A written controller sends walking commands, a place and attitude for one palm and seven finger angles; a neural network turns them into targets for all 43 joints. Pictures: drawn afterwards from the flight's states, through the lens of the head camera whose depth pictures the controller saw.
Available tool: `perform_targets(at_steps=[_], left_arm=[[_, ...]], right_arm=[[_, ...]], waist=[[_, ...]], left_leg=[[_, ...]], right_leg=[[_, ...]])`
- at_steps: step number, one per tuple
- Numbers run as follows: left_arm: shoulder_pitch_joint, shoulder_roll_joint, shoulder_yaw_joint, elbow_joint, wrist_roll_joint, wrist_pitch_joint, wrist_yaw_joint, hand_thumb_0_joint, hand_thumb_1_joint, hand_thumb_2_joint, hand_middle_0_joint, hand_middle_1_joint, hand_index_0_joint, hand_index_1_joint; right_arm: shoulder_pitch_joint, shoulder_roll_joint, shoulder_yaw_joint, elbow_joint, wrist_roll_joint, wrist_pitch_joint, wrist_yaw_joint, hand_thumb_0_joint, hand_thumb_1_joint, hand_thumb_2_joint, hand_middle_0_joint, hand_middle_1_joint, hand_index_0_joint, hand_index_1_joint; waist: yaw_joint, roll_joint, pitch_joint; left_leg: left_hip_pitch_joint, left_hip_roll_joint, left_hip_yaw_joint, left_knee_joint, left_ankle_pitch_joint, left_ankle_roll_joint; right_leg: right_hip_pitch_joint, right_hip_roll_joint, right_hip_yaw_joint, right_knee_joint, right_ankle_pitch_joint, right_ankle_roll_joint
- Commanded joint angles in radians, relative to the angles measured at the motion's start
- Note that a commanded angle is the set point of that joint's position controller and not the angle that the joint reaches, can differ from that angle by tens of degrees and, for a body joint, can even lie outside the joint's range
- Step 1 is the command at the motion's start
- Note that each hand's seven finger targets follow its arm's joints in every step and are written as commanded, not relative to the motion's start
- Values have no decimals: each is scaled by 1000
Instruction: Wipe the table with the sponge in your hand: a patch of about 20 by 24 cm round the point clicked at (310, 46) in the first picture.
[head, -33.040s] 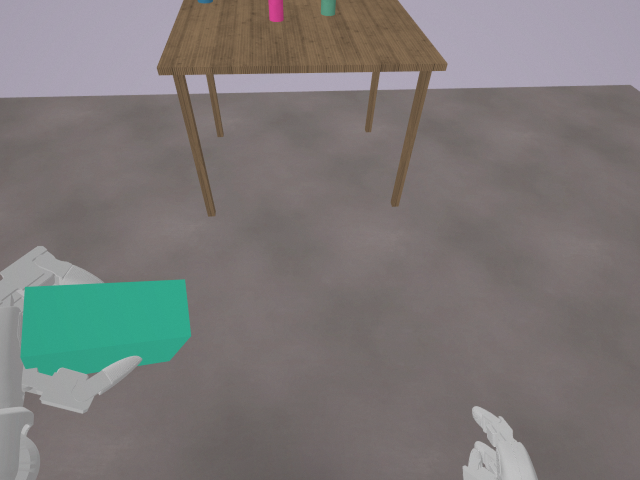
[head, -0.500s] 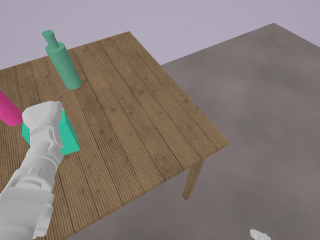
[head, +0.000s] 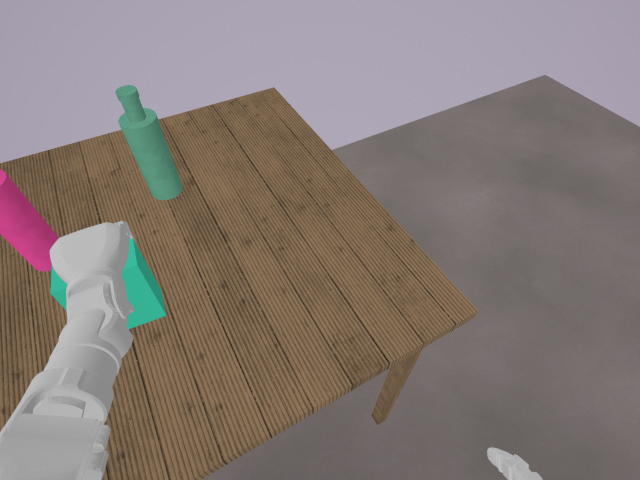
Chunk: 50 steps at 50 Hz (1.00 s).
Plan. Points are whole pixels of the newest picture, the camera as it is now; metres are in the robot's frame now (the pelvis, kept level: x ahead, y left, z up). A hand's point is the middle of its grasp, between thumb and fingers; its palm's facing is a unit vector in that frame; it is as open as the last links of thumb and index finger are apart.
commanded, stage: slide back across to the first lane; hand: left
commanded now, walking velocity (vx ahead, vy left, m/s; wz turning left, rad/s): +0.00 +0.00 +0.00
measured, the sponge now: (119, 299) +0.36 +0.32 -0.03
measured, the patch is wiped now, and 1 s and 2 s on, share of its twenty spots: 1.00 1.00 1.00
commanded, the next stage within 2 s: wipe back along the first lane in 0.18 s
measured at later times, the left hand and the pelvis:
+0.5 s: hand (71, 309) +0.32 +0.35 +0.02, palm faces -0.04 -0.04 -1.00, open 9.7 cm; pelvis +0.02 +0.02 +0.00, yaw +2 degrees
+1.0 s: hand (77, 338) +0.28 +0.32 +0.02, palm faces -0.01 -0.06 -1.00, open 9.7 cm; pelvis +0.01 +0.01 +0.00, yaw +1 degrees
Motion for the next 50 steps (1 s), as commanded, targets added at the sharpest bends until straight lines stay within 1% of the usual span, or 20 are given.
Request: perform_targets(at_steps=[1, 3, 6, 8, 13, 15, 18, 21, 23, 27, 29, 33, 37, 39, 41, 43, 45, 47, 48, 50], left_arm=[[-106, 280, 47, -119, 26, 72, -10, 0, 100, 1300, -1200, -1600, -1200, -1600], [-100, 268, 44, -174, 13, 71, -27, 0, 100, 1300, -1200, -1600, -1200, -1600], [-35, 298, 67, -199, 20, 66, -52, 0, 100, 1300, -1200, -1600, -1200, -1600], [-27, 286, 63, -268, 21, 51, -66, 0, 100, 1300, -1200, -1600, -1200, -1600], [3, 287, 66, -337, 21, 26, -89, 0, 100, 1300, -1200, -1600, -1200, -1600], [52, 234, 32, -359, 23, 19, -92, 0, 100, 1300, -1200, -1600, -1200, -1600], [102, 158, -11, -452, 4, 7, -96, 0, 100, 1300, -1200, -1600, -1200, -1600], [167, 137, -11, -455, -9, 19, -87, 0, 100, 1300, -1200, -1600, -1200, -1600], [137, 114, -25, -478, -22, 32, -80, 0, 100, 1300, -1200, -1600, -1200, -1600], [208, 90, -39, -479, -26, 69, -69, 0, 100, 1300, -1200, -1600, -1200, -1600], [189, 82, -50, -498, -27, 84, -71, 0, 100, 1300, -1200, -1600, -1200, -1600], [262, 59, -62, -527, -33, 103, -80, 0, 100, 1300, -1200, -1600, -1200, -1600], [304, 62, -62, -497, -33, 121, -89, 0, 100, 1300, -1200, -1600, -1200, -1600], [328, 45, -70, -541, -39, 123, -90, 0, 100, 1300, -1200, -1600, -1200, -1600], [355, 25, -84, -552, -40, 124, -93, 0, 100, 1300, -1200, -1600, -1200, -1600], [378, 55, -52, -588, -49, 121, -92, 0, 100, 1300, -1200, -1600, -1200, -1600], [405, 61, -45, -576, -47, 126, -89, 0, 100, 1300, -1200, -1600, -1200, -1600], [391, 37, -72, -602, -45, 130, -92, 0, 100, 1300, -1200, -1600, -1200, -1600], [370, 35, -75, -634, -48, 134, -91, 0, 100, 1300, -1200, -1600, -1200, -1600], [389, 14, -95, -630, -43, 140, -91, 0, 100, 1300, -1200, -1600, -1200, -1600]], right_arm=[[-81, -149, -46, -134, 1, -30, -1, 0, -900, -900, 200, 300, 200, 300], [-96, -149, -47, -150, 3, -31, -2, 0, -900, -900, 200, 300, 200, 300], [-86, -157, -50, -146, -2, -24, -5, 0, -900, -900, 200, 300, 200, 300], [-101, -155, -52, -156, -1, -24, -6, 0, -900, -900, 200, 300, 200, 300], [-102, -157, -54, -154, -3, -25, -11, 0, -900, -900, 200, 300, 200, 300], [-95, -152, -60, -153, -7, -29, -8, 0, -900, -900, 200, 300, 200, 300], [-112, -147, -66, -162, -7, -40, -1, 0, -900, -900, 200, 300, 200, 300], [-114, -149, -70, -153, -12, -42, 1, 0, -900, -900, 200, 300, 200, 300], [-132, -150, -65, -153, -9, -42, -1, 0, -900, -900, 200, 300, 200, 300], [-149, -146, -61, -150, -12, -42, -2, 0, -900, -900, 200, 300, 200, 300], [-159, -145, -58, -152, -10, -41, -4, 0, -900, -900, 200, 300, 200, 300], [-179, -141, -51, -162, -9, -46, -2, 0, -900, -900, 200, 300, 200, 300], [-185, -141, -40, -162, -9, -45, -4, 0, -900, -900, 200, 300, 200, 300], [-199, -137, -40, -172, -7, -49, -2, 0, -900, -900, 200, 300, 200, 300], [-202, -133, -40, -174, -7, -54, -1, 0, -900, -900, 200, 300, 200, 300], [-208, -137, -40, -179, -9, -57, -2, 0, -900, -900, 200, 300, 200, 300], [-214, -136, -37, -172, -8, -60, -5, 0, -900, -900, 200, 300, 200, 300], [-226, -135, -35, -172, -7, -63, -6, 0, -900, -900, 200, 300, 200, 300], [-235, -134, -35, -178, -6, -64, -6, 0, -900, -900, 200, 300, 200, 300], [-241, -129, -33, -170, -6, -70, -7, 0, -900, -900, 200, 300, 200, 300]], waist=[[58, -9, -230], [56, -11, -236], [56, -32, -223], [60, 15, -240], [52, 19, -210], [52, 30, -200], [53, 51, -243], [56, -9, -221], [46, -30, -195], [66, -28, -196], [62, -33, -198], [72, -23, -202], [76, -58, -130], [85, -31, -152], [87, -38, -142], [92, -50, -159], [99, -75, -129], [98, -72, -108], [95, -44, -108], [104, -37, -93]], left_leg=[[41, 24, -26, -87, 301, -19], [62, 29, -34, -88, 346, -20], [66, 25, -35, -81, 360, -19], [100, 27, -41, -77, 433, -26], [132, 33, -60, -70, 484, -38], [161, 40, -65, -58, 519, -45], [215, 56, -84, -42, 611, -57], [203, 59, -90, -35, 570, -61], [186, 60, -96, -45, 527, -62], [174, 52, -86, -44, 495, -66], [178, 55, -95, -45, 482, -66], [168, 50, -89, -45, 482, -66], [116, 41, -79, -58, 378, -56], [134, 42, -81, -57, 395, -55], [134, 43, -82, -58, 391, -55], [131, 42, -82, -56, 384, -51], [112, 37, -75, -62, 349, -45], [107, 39, -79, -70, 314, -43], [116, 43, -86, -76, 308, -43], [125, 42, -86, -71, 305, -42]], right_leg=[[284, -34, -7, -36, 219, -43], [294, -35, -10, -35, 255, -46], [312, -35, -1, -40, 291, -46], [314, -37, -1, -31, 337, -55], [285, -30, -10, -35, 335, -60], [253, -27, -18, -32, 317, -58], [235, -26, -20, -21, 331, -57], [213, -21, -25, -18, 293, -54], [205, -22, -25, -18, 273, -55], [220, -25, -27, -11, 268, -58], [217, -25, -25, -7, 255, -58], [239, -27, -20, 0, 272, -62], [230, -27, -16, -8, 236, -66], [244, -30, -14, -3, 241, -67], [240, -30, -9, -5, 241, -67], [262, -32, 3, -6, 261, -68], [263, -34, 11, -13, 253, -67], [245, -37, 18, -23, 218, -69], [238, -37, 16, -22, 196, -71], [224, -40, 17, -28, 184, -75]])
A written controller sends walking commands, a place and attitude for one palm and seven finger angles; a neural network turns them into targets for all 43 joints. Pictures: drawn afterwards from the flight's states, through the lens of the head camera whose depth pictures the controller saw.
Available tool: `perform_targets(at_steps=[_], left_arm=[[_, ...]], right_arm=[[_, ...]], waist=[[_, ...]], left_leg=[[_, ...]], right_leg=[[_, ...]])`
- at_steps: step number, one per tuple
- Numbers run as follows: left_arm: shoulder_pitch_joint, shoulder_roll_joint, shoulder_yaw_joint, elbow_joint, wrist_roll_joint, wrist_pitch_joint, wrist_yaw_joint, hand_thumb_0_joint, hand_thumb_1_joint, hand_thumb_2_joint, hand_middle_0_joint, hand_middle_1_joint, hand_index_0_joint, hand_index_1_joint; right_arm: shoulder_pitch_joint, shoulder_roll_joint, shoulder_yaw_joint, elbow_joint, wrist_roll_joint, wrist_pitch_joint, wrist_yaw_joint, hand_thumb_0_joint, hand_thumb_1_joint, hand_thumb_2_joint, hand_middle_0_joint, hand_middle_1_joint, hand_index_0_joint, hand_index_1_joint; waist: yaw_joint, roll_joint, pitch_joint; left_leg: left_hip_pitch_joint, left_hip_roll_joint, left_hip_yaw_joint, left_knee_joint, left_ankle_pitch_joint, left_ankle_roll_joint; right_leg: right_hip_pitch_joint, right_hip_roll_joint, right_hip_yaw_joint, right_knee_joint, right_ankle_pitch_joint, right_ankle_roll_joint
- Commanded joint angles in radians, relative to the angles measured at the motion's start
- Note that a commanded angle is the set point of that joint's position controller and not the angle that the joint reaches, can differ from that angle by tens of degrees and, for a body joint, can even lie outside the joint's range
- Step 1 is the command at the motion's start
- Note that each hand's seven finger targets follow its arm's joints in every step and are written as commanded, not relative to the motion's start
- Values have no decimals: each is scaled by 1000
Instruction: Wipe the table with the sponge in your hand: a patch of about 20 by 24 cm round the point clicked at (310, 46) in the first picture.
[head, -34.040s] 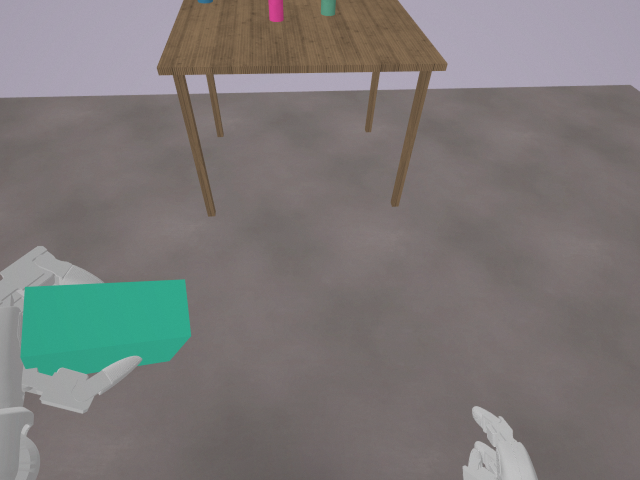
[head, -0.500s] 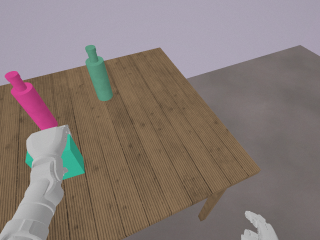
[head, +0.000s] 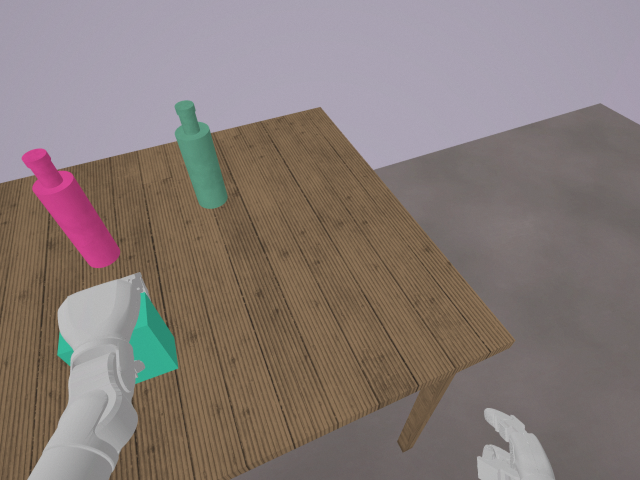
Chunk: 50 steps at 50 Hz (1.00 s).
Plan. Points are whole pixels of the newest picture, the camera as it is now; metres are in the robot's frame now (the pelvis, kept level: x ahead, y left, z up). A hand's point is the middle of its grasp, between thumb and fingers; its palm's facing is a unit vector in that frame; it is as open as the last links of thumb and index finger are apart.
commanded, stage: wipe back along the first lane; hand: left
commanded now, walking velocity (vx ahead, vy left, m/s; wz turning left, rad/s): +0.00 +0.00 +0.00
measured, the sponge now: (129, 352) +0.27 +0.32 -0.03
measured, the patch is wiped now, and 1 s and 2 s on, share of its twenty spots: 1.00 1.00 1.00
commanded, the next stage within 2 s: lift the sponge slowly off the table in 1.00 s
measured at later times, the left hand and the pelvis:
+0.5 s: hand (132, 363) +0.23 +0.28 +0.02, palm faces -0.01 -0.07 -1.00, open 9.7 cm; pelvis +0.00 -0.01 +0.00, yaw -1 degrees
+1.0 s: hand (135, 406) +0.18 +0.25 +0.02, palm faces +0.01 -0.11 -0.99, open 9.7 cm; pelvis -0.01 -0.01 +0.00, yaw -1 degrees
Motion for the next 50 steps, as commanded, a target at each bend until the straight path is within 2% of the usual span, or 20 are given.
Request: perform_targets(at_steps=[1, 3, 8, 10, 14, 17, 22, 24, 28, 29, 32, 37, 38, 39, 43, 44, 46, 48, 49, 50], left_arm=[[-39, 65, -9, -70, -10, 12, -33, 0, 100, 1300, -1200, -1600, -1200, -1600], [-68, 51, -23, -101, -13, 13, -34, 0, 100, 1300, -1200, -1600, -1200, -1600], [-6, 35, -28, -124, -17, 13, -32, 0, 100, 1300, -1200, -1600, -1200, -1600], [70, 36, -15, -131, -21, 8, -26, 0, 100, 1300, -1200, -1600, -1200, -1600], [63, 13, -43, -184, -27, 22, -26, 0, 100, 1300, -1200, -1600, -1200, -1600], [124, 15, -39, -191, -20, 27, -23, 0, 100, 1300, -1200, -1600, -1200, -1600], [151, 18, -34, -226, -27, 36, -25, 0, 100, 1300, -1200, -1600, -1200, -1600], [191, -1, -45, -251, -32, 40, -24, 0, 100, 1300, -1200, -1600, -1200, -1600], [267, 23, -23, -294, -32, 31, -19, 0, 100, 1300, -1200, -1600, -1200, -1600], [285, -10, -50, -298, -32, 32, -19, 0, 100, 1300, -1200, -1600, -1200, -1600], [340, -11, -52, -336, -33, 28, -15, 0, 100, 1300, -1200, -1600, -1200, -1600], [400, -6, -46, -383, -38, 32, -11, 0, 100, 1300, -1200, -1600, -1200, -1600], [409, -1, -46, -409, -40, 36, -11, 0, 100, 1300, -1200, -1600, -1200, -1600], [408, -38, -82, -408, -33, 41, -15, 0, 100, 1300, -1200, -1600, -1200, -1600], [400, -34, -106, -437, -20, 48, -18, 0, 100, 1300, -1200, -1600, -1200, -1600], [396, -60, -129, -435, -16, 50, -20, 0, 100, 1300, -1200, -1600, -1200, -1600], [372, -56, -131, -426, -10, 51, -19, 0, 100, 1300, -1200, -1600, -1200, -1600], [404, -47, -125, -430, -13, 51, -14, 0, 100, 1300, -1200, -1600, -1200, -1600], [416, -74, -143, -430, -12, 51, -13, 0, 100, 1300, -1200, -1600, -1200, -1600], [403, -54, -130, -414, -10, 51, -9, 0, 100, 1300, -1200, -1600, -1200, -1600]], right_arm=[[-158, -119, -33, -139, 2, -59, -6, 0, -900, -900, 200, 300, 200, 300], [-165, -118, -32, -140, 2, -62, -7, 0, -900, -900, 200, 300, 200, 300], [-175, -115, -30, -141, 0, -71, -11, 0, -900, -900, 200, 300, 200, 300], [-177, -111, -31, -142, -1, -76, -11, 0, -900, -900, 200, 300, 200, 300], [-199, -109, -26, -147, 0, -74, -11, 0, -900, -900, 200, 300, 200, 300], [-201, -104, -23, -146, -1, -78, -7, 0, -900, -900, 200, 300, 200, 300], [-208, -102, -20, -148, -2, -76, -12, 0, -900, -900, 200, 300, 200, 300], [-217, -96, -18, -158, -1, -77, -9, 0, -900, -900, 200, 300, 200, 300], [-229, -95, -19, -159, -2, -82, -2, 0, -900, -900, 200, 300, 200, 300], [-226, -89, -18, -165, -3, -80, 0, 0, -900, -900, 200, 300, 200, 300], [-235, -87, -19, -167, -3, -80, 7, 0, -900, -900, 200, 300, 200, 300], [-245, -83, -19, -172, -3, -77, 12, 0, -900, -900, 200, 300, 200, 300], [-258, -83, -19, -176, -2, -76, 16, 0, -900, -900, 200, 300, 200, 300], [-257, -75, -17, -179, -1, -74, 18, 0, -900, -900, 200, 300, 200, 300], [-271, -77, -16, -183, -2, -73, 25, 0, -900, -900, 200, 300, 200, 300], [-264, -70, -15, -185, -1, -70, 26, 0, -900, -900, 200, 300, 200, 300], [-263, -73, -17, -181, -2, -65, 25, 0, -900, -900, 200, 300, 200, 300], [-274, -72, -18, -185, -2, -66, 28, 0, -900, -900, 200, 300, 200, 300], [-268, -68, -17, -188, 0, -63, 31, 0, -900, -900, 200, 300, 200, 300], [-268, -72, -18, -182, 1, -60, 30, 0, -900, -900, 200, 300, 200, 300]], waist=[[15, -69, -122], [7, -75, -134], [15, -100, -158], [30, -111, -179], [22, -109, -140], [33, -104, -135], [31, -145, -122], [37, -122, -116], [47, -100, -129], [47, -108, -129], [52, -106, -108], [54, -128, -80], [56, -102, -69], [52, -106, -64], [55, -86, -39], [52, -82, -43], [47, -98, -28], [58, -111, -35], [52, -110, -50], [51, -126, -39]], left_leg=[[28, 56, -70, -76, 332, -49], [37, 60, -76, -79, 322, -50], [36, 53, -66, -68, 318, -42], [38, 48, -58, -57, 347, -40], [34, 50, -63, -63, 321, -34], [38, 49, -61, -61, 340, -36], [35, 44, -54, -64, 304, -26], [42, 45, -59, -66, 309, -26], [60, 44, -59, -60, 330, -29], [52, 45, -57, -61, 329, -27], [61, 47, -55, -58, 344, -29], [65, 50, -59, -61, 318, -26], [75, 54, -69, -68, 308, -27], [73, 57, -69, -71, 308, -25], [90, 63, -83, -82, 281, -24], [87, 63, -80, -82, 272, -21], [83, 62, -80, -85, 247, -23], [90, 63, -88, -86, 238, -22], [86, 62, -82, -83, 243, -22], [83, 63, -82, -84, 233, -24]], right_leg=[[128, -28, 34, -44, 222, -80], [124, -27, 39, -43, 214, -81], [144, -29, 56, -41, 251, -79], [171, -33, 59, -36, 298, -78], [153, -32, 69, -46, 274, -76], [164, -33, 72, -42, 297, -79], [177, -34, 88, -60, 287, -72], [180, -33, 82, -56, 281, -74], [196, -31, 101, -51, 317, -78], [198, -33, 88, -48, 313, -76], [195, -33, 95, -53, 329, -77], [188, -30, 105, -69, 292, -76], [179, -27, 113, -71, 268, -79], [171, -28, 93, -68, 246, -78], [145, -19, 99, -74, 185, -81], [143, -20, 85, -73, 162, -80], [129, -17, 88, -78, 136, -79], [130, -12, 93, -73, 129, -80], [137, -13, 80, -66, 133, -78], [127, -11, 82, -71, 122, -76]])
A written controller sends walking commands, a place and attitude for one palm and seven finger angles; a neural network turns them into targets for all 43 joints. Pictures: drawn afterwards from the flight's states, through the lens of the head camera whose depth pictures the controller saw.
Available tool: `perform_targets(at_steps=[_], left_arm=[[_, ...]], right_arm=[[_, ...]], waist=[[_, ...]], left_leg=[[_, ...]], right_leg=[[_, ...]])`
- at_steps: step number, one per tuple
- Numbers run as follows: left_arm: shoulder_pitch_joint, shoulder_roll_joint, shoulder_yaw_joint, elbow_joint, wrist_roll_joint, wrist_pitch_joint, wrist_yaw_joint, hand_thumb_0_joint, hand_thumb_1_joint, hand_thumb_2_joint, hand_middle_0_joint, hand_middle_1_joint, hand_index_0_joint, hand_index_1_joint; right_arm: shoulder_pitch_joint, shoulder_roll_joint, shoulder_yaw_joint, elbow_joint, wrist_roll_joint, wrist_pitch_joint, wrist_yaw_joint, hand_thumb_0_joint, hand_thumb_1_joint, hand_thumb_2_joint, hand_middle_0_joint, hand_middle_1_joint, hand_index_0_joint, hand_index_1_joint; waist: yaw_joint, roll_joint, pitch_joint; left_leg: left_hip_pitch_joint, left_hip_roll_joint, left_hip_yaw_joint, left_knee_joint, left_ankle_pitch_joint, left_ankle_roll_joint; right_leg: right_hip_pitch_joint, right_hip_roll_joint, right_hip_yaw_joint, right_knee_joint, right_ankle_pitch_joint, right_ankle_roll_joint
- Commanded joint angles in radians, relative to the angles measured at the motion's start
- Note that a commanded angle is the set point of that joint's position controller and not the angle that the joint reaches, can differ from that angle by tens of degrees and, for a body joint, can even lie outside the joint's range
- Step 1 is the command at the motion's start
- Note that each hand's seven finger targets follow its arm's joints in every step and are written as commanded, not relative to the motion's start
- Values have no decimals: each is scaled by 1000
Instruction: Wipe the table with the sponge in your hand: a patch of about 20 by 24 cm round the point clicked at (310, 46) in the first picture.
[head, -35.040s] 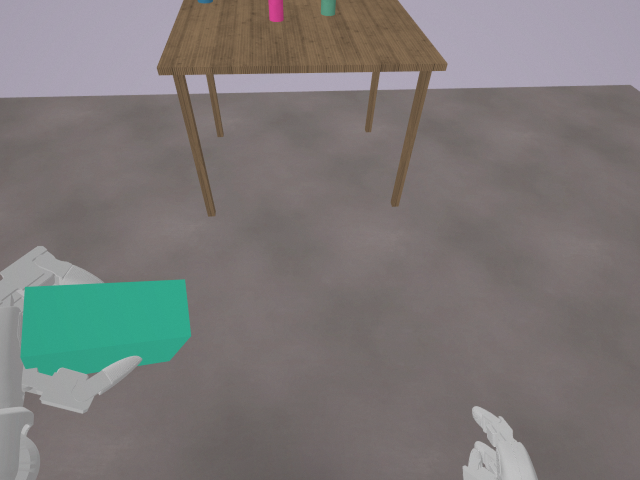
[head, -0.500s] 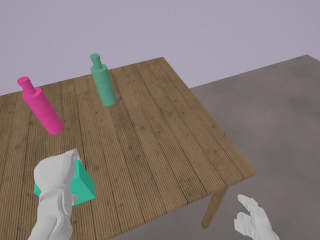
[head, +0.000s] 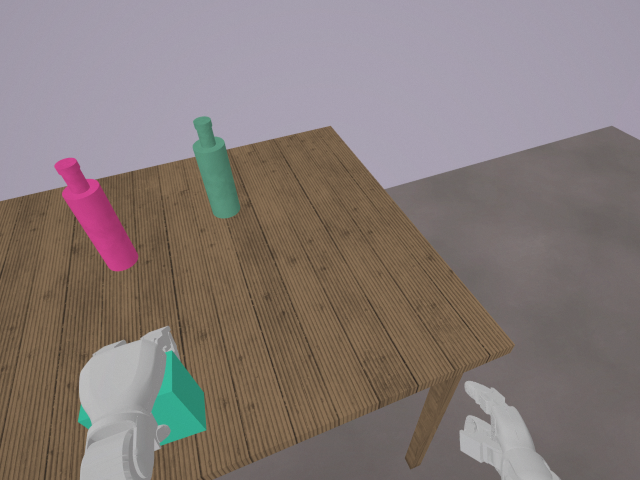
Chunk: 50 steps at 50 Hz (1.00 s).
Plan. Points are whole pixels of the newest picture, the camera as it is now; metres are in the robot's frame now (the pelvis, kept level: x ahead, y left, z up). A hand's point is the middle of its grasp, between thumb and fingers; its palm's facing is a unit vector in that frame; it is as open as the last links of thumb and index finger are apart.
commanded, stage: lift the sponge slowly off the table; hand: left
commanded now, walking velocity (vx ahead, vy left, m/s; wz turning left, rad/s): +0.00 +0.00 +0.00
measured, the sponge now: (156, 411) +0.19 +0.26 -0.03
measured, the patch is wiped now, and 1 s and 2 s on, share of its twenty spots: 1.00 1.00 1.00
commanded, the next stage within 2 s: none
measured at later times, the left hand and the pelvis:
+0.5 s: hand (147, 393) +0.19 +0.26 +0.02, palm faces -0.02 -0.14 -0.99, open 9.7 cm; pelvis +0.00 -0.01 +0.00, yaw +0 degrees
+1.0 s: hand (144, 393) +0.18 +0.25 +0.04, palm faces +0.00 -0.19 -0.98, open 9.7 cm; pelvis +0.00 -0.01 +0.01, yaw +0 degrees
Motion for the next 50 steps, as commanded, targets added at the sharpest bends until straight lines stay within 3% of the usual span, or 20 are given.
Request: perform_targets(at_steps=[1, 3, 4, 6, 8, 12, 13, 14, 18, 21, 23, 24, 27, 33, 36, 38, 39, 43, 45, 50], left_arm=[[14, -2, -41, -52, -40, 3, -23, 0, 100, 1300, -1200, -1600, -1200, -1600], [9, 37, -3, -49, -36, 11, -11, 0, 100, 1300, -1200, -1600, -1200, -1600], [25, -6, -35, -43, -42, 19, -10, 0, 100, 1300, -1200, -1600, -1200, -1600], [-12, 4, -30, -32, -45, 34, -8, 0, 100, 1300, -1200, -1600, -1200, -1600], [-62, 65, 25, -42, -48, 51, -2, 0, 100, 1300, -1200, -1600, -1200, -1600], [-54, 56, 18, -33, -60, 61, -15, 0, 100, 1300, -1200, -1600, -1200, -1600], [-65, 95, 51, -52, -59, 59, -18, 0, 100, 1300, -1200, -1600, -1200, -1600], [-60, 52, 11, -56, -65, 59, -25, 0, 100, 1300, -1200, -1600, -1200, -1600], [-26, 126, 83, -87, -74, 33, -38, 0, 100, 1300, -1200, -1600, -1200, -1600], [-23, 104, 62, -99, -73, 15, -46, 0, 100, 1300, -1200, -1600, -1200, -1600], [-23, 152, 106, -137, -72, 3, -43, 0, 100, 1300, -1200, -1600, -1200, -1600], [-10, 126, 87, -141, -76, -1, -43, 0, 100, 1300, -1200, -1600, -1200, -1600], [14, 172, 139, -149, -74, -22, -35, 0, 100, 1300, -1200, -1600, -1200, -1600], [-44, 205, 169, -206, -68, -31, -21, 0, 100, 1300, -1200, -1600, -1200, -1600], [-104, 172, 133, -183, -56, -25, -25, 0, 100, 1300, -1200, -1600, -1200, -1600], [-153, 224, 174, -206, -54, -26, -26, 0, 100, 1300, -1200, -1600, -1200, -1600], [-166, 189, 141, -209, -50, -27, -28, 0, 100, 1300, -1200, -1600, -1200, -1600], [-183, 212, 155, -244, -38, -33, -39, 0, 100, 1300, -1200, -1600, -1200, -1600], [-181, 180, 119, -267, -31, -36, -43, 0, 100, 1300, -1200, -1600, -1200, -1600], [-156, 185, 123, -272, -29, -16, -51, 0, 100, 1300, -1200, -1600, -1200, -1600]], right_arm=[[-208, -104, -34, -168, 3, -44, 1, 0, -900, -900, 200, 300, 200, 300], [-211, -109, -38, -165, 3, -41, 1, 0, -900, -900, 200, 300, 200, 300], [-209, -103, -36, -176, 6, -37, 2, 0, -900, -900, 200, 300, 200, 300], [-210, -106, -37, -175, 10, -27, -1, 0, -900, -900, 200, 300, 200, 300], [-212, -112, -40, -174, 10, -21, -9, 0, -900, -900, 200, 300, 200, 300], [-213, -105, -32, -179, 11, -21, -12, 0, -900, -900, 200, 300, 200, 300], [-217, -112, -35, -178, 10, -21, -13, 0, -900, -900, 200, 300, 200, 300], [-217, -102, -30, -188, 11, -21, -12, 0, -900, -900, 200, 300, 200, 300], [-212, -110, -32, -184, 6, -30, -11, 0, -900, -900, 200, 300, 200, 300], [-211, -103, -32, -184, 3, -37, -10, 0, -900, -900, 200, 300, 200, 300], [-208, -108, -36, -182, 0, -42, -8, 0, -900, -900, 200, 300, 200, 300], [-205, -101, -35, -187, -1, -42, -9, 0, -900, -900, 200, 300, 200, 300], [-209, -105, -37, -173, -5, -50, -10, 0, -900, -900, 200, 300, 200, 300], [-220, -109, -43, -167, -13, -55, -18, 0, -900, -900, 200, 300, 200, 300], [-228, -105, -40, -159, -15, -58, -28, 0, -900, -900, 200, 300, 200, 300], [-236, -112, -40, -154, -16, -59, -35, 0, -900, -900, 200, 300, 200, 300], [-236, -103, -41, -159, -18, -60, -37, 0, -900, -900, 200, 300, 200, 300], [-253, -104, -37, -155, -23, -68, -36, 0, -900, -900, 200, 300, 200, 300], [-253, -98, -35, -157, -23, -73, -29, 0, -900, -900, 200, 300, 200, 300], [-267, -97, -31, -157, -23, -67, -19, 0, -900, -900, 200, 300, 200, 300]], waist=[[-10, -129, -62], [-6, -106, -62], [-13, -99, -85], [-23, -89, -68], [-22, -96, -80], [-22, -117, -71], [-19, -104, -77], [-25, -105, -71], [-13, -112, -73], [-18, -89, -48], [-10, -55, -66], [-13, -57, -68], [-4, -70, -77], [-5, -53, -58], [-13, -53, -45], [-10, -36, -51], [-13, -37, -65], [-2, -17, -80], [-4, 6, -90], [2, -23, -47]], left_leg=[[-1, 47, -96, -81, 219, -16], [-2, 46, -99, -80, 211, -18], [-15, 42, -86, -85, 204, -15], [-26, 41, -79, -100, 191, -16], [-25, 39, -84, -107, 171, -12], [-22, 30, -73, -108, 210, -5], [-12, 32, -79, -111, 214, -4], [-17, 29, -70, -111, 221, 0], [5, 25, -74, -115, 254, 3], [16, 21, -66, -119, 264, 5], [37, 23, -72, -124, 271, 4], [28, 19, -63, -124, 275, 7], [44, 15, -62, -123, 296, 2], [80, 19, -72, -142, 274, 6], [86, 17, -66, -156, 256, 8], [106, 18, -75, -168, 242, 9], [103, 16, -66, -170, 242, 13], [138, 17, -80, -187, 276, 8], [143, 18, -78, -188, 307, 7], [136, 25, -81, -207, 313, 3]], right_leg=[[45, -25, 64, -69, 105, -61], [40, -16, 74, -59, 103, -66], [59, -18, 48, -50, 96, -61], [59, -10, 34, -50, 79, -57], [72, -6, 50, -57, 60, -56], [113, -16, 49, -69, 115, -54], [120, -14, 67, -72, 117, -57], [133, -20, 53, -69, 131, -54], [173, -26, 91, -87, 196, -54], [173, -29, 92, -102, 204, -53], [188, -29, 111, -110, 210, -57], [201, -32, 98, -106, 226, -55], [221, -38, 120, -115, 282, -54], [202, -34, 138, -153, 205, -55], [194, -33, 122, -174, 147, -52], [201, -31, 140, -189, 109, -55], [213, -31, 120, -185, 105, -52], [234, -26, 130, -193, 125, -60], [243, -24, 110, -186, 156, -63], [251, -22, 107, -196, 152, -64]])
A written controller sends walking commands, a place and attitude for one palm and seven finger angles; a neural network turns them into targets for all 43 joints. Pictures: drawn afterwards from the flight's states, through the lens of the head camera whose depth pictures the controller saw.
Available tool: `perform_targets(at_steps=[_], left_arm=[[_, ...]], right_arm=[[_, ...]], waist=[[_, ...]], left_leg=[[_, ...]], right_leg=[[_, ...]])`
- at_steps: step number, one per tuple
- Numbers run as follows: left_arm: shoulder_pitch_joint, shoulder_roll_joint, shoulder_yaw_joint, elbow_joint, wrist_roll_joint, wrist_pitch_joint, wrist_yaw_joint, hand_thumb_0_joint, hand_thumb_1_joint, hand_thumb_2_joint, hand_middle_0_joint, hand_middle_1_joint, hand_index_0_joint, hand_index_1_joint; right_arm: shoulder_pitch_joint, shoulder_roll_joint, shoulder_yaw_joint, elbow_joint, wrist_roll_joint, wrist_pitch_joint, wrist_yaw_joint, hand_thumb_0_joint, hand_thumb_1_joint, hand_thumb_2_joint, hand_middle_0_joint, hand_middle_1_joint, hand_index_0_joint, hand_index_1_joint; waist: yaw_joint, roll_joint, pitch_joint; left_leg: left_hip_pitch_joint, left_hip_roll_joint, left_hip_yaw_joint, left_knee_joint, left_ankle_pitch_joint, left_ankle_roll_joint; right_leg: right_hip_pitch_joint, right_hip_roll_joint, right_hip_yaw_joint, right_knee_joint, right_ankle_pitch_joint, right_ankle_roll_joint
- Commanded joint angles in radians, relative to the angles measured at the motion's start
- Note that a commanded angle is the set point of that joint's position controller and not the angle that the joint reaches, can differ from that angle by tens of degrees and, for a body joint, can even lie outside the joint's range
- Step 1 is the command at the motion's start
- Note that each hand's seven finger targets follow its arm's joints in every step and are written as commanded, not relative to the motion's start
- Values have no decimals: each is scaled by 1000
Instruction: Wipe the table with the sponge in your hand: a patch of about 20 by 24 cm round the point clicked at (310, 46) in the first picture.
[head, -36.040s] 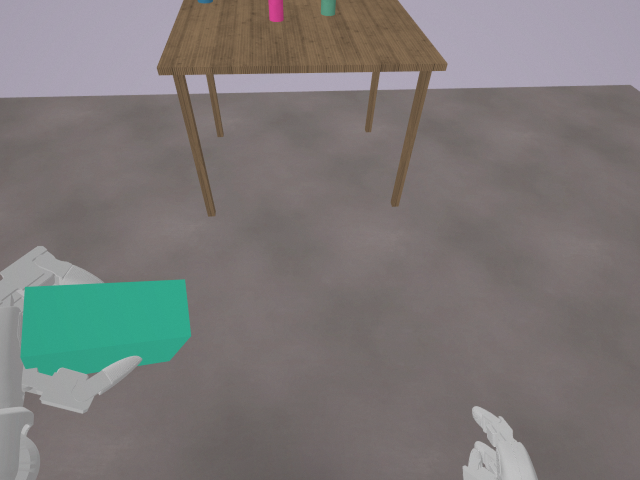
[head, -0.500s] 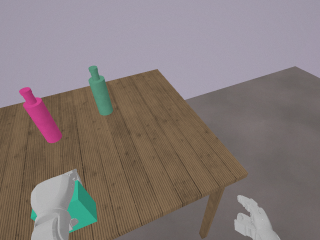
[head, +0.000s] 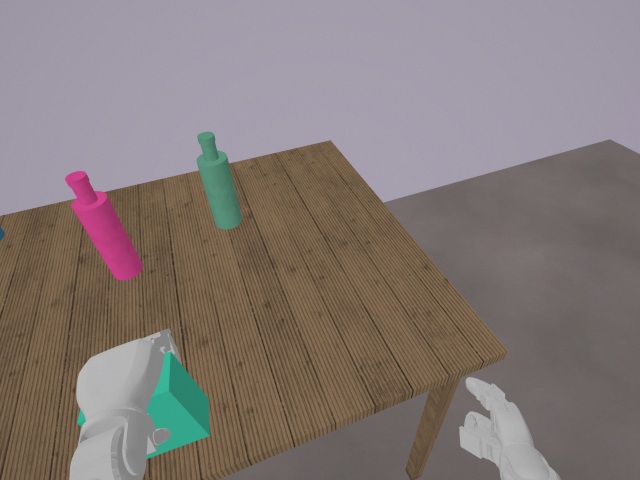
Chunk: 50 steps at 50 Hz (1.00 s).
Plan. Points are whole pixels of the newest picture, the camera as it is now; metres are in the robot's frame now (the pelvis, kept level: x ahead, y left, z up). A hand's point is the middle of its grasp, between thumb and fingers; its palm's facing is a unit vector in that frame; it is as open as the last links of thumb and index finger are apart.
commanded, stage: lift the sponge slowly off the table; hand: left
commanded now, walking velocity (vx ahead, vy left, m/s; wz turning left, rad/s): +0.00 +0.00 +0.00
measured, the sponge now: (158, 416) +0.18 +0.26 -0.02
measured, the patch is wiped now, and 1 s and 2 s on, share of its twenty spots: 1.00 1.00 1.00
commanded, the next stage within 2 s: bring the sponge back beside the body in 1.20 s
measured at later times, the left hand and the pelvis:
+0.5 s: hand (139, 382) +0.18 +0.26 +0.06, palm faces +0.07 -0.22 -0.97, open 9.7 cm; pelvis +0.00 +0.00 +0.00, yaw +0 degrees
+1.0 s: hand (130, 357) +0.19 +0.26 +0.10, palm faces +0.12 -0.19 -0.98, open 9.7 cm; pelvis -0.01 -0.01 +0.00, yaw +0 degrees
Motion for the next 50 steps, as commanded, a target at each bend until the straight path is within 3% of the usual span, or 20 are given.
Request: perform_targets(at_steps=[1, 3, 4, 7, 8, 15, 18, 21, 23, 24, 30, 33, 34, 37, 42, 43, 44, 48, 49, 50], left_arm=[[-163, 155, 99, -222, 42, 12, 42, 0, 100, 1300, -1200, -1600, -1200, -1600], [-154, 188, 134, -261, 37, 19, 42, 0, 100, 1300, -1200, -1600, -1200, -1600], [-140, 167, 115, -265, 37, 27, 38, 0, 100, 1300, -1200, -1600, -1200, -1600], [-139, 167, 110, -281, 23, 42, 29, 0, 100, 1300, -1200, -1600, -1200, -1600], [-160, 180, 119, -309, 20, 47, 25, 0, 100, 1300, -1200, -1600, -1200, -1600], [-153, 153, 77, -373, 9, 53, -8, 0, 100, 1300, -1200, -1600, -1200, -1600], [-164, 197, 122, -378, 8, 56, -14, 0, 100, 1300, -1200, -1600, -1200, -1600], [-159, 186, 114, -370, 7, 60, -21, 0, 100, 1300, -1200, -1600, -1200, -1600], [-178, 205, 131, -415, 3, 60, -22, 0, 100, 1300, -1200, -1600, -1200, -1600], [-182, 184, 112, -413, 8, 66, -25, 0, 100, 1300, -1200, -1600, -1200, -1600], [-193, 225, 153, -391, -12, 82, -36, 0, 100, 1300, -1200, -1600, -1200, -1600], [-200, 225, 151, -423, -17, 92, -46, 0, 100, 1300, -1200, -1600, -1200, -1600], [-206, 222, 149, -412, -14, 100, -51, 0, 100, 1300, -1200, -1600, -1200, -1600], [-240, 252, 168, -391, -14, 101, -59, 0, 100, 1300, -1200, -1600, -1200, -1600], [-272, 249, 158, -402, -19, 104, -76, 0, 100, 1300, -1200, -1600, -1200, -1600], [-285, 282, 186, -414, -19, 106, -77, 0, 100, 1300, -1200, -1600, -1200, -1600], [-305, 260, 165, -400, -13, 110, -83, 0, 100, 1300, -1200, -1600, -1200, -1600], [-258, 292, 202, -444, -25, 110, -90, 0, 100, 1300, -1200, -1600, -1200, -1600], [-253, 269, 182, -439, -28, 114, -96, 0, 100, 1300, -1200, -1600, -1200, -1600], [-226, 295, 209, -434, -33, 114, -94, 0, 100, 1300, -1200, -1600, -1200, -1600]], right_arm=[[-252, -106, -25, -176, 3, -52, 5, 0, -900, -900, 200, 300, 200, 300], [-261, -108, -29, -181, 5, -48, 8, 0, -900, -900, 200, 300, 200, 300], [-261, -104, -25, -186, 7, -46, 11, 0, -900, -900, 200, 300, 200, 300], [-271, -107, -24, -182, 8, -38, 13, 0, -900, -900, 200, 300, 200, 300], [-280, -110, -23, -188, 9, -37, 14, 0, -900, -900, 200, 300, 200, 300], [-278, -103, -21, -196, 10, -38, 17, 0, -900, -900, 200, 300, 200, 300], [-282, -110, -21, -191, 9, -34, 14, 0, -900, -900, 200, 300, 200, 300], [-280, -112, -16, -190, 8, -29, 13, 0, -900, -900, 200, 300, 200, 300], [-291, -111, -18, -198, 10, -28, 15, 0, -900, -900, 200, 300, 200, 300], [-288, -109, -15, -202, 10, -29, 15, 0, -900, -900, 200, 300, 200, 300], [-293, -112, -11, -193, 13, -20, 7, 0, -900, -900, 200, 300, 200, 300], [-306, -113, -11, -204, 14, -21, 5, 0, -900, -900, 200, 300, 200, 300], [-300, -112, -7, -205, 15, -23, 5, 0, -900, -900, 200, 300, 200, 300], [-295, -117, -6, -190, 12, -20, -4, 0, -900, -900, 200, 300, 200, 300], [-295, -115, -2, -198, 11, -27, -13, 0, -900, -900, 200, 300, 200, 300], [-306, -117, -1, -204, 15, -32, -15, 0, -900, -900, 200, 300, 200, 300], [-300, -114, 4, -206, 14, -36, -16, 0, -900, -900, 200, 300, 200, 300], [-310, -115, -2, -208, 15, -36, -12, 0, -900, -900, 200, 300, 200, 300], [-303, -111, 2, -216, 13, -37, -10, 0, -900, -900, 200, 300, 200, 300], [-299, -114, -2, -207, 14, -35, -9, 0, -900, -900, 200, 300, 200, 300]], waist=[[4, -41, -101], [9, -35, -117], [16, -42, -140], [7, -49, -100], [5, -16, -95], [-1, -11, -106], [0, -26, -93], [3, -39, -80], [1, -12, -84], [7, -3, -112], [-5, -52, -62], [-4, -7, -76], [4, -3, -106], [-8, -40, -94], [-11, -42, -99], [-12, -22, -90], [-6, -25, -111], [-1, -10, -122], [3, -27, -129], [3, -34, -116]], left_leg=[[-28, 16, -79, -76, 257, 10], [-24, 19, -80, -80, 263, 9], [-18, 15, -75, -77, 286, 13], [-19, 18, -77, -86, 290, 8], [-13, 23, -84, -95, 267, 9], [-6, 25, -87, -101, 287, 16], [-6, 28, -91, -105, 274, 15], [-13, 26, -88, -110, 281, 12], [-14, 31, -96, -118, 260, 12], [-13, 25, -88, -113, 276, 17], [-23, 23, -83, -113, 238, 14], [-14, 21, -83, -115, 235, 15], [-16, 18, -77, -113, 242, 19], [-18, 16, -78, -109, 248, 15], [-11, 12, -73, -105, 236, 18], [-15, 15, -80, -111, 213, 17], [-17, 11, -72, -109, 222, 22], [-11, 11, -78, -100, 249, 16], [-14, 9, -71, -95, 259, 21], [-18, 11, -73, -93, 260, 17]], right_leg=[[89, -28, 99, -73, 101, -54], [110, -24, 121, -67, 107, -57], [132, -27, 96, -60, 138, -55], [121, -28, 107, -70, 143, -54], [115, -23, 119, -75, 108, -56], [139, -22, 98, -72, 120, -56], [140, -17, 122, -80, 113, -58], [143, -21, 102, -82, 119, -55], [146, -14, 127, -78, 98, -58], [166, -17, 104, -70, 121, -57], [131, -26, 127, -98, 69, -50], [136, -23, 139, -97, 65, -54], [159, -26, 115, -88, 79, -51], [147, -32, 127, -99, 80, -48], [138, -37, 126, -104, 62, -44], [129, -28, 146, -105, 32, -49], [146, -33, 119, -98, 49, -46], [155, -32, 150, -92, 83, -50], [164, -38, 124, -87, 98, -46], [152, -39, 135, -89, 90, -45]])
